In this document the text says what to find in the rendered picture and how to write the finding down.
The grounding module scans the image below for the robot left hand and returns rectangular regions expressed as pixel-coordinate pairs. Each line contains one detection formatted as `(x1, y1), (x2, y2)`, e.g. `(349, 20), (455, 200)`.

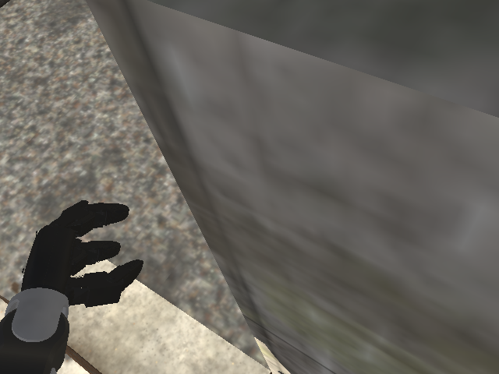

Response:
(21, 200), (143, 308)

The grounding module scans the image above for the robot left forearm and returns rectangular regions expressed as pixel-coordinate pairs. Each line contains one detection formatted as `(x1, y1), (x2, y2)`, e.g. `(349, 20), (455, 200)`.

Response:
(0, 288), (69, 374)

